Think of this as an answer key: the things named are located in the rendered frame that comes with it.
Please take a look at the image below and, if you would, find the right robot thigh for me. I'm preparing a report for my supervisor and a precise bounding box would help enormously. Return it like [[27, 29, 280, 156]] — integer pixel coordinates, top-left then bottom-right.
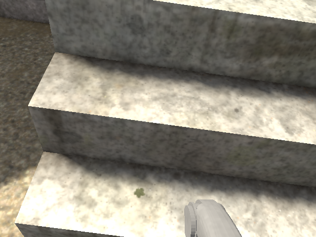
[[184, 199, 242, 237]]

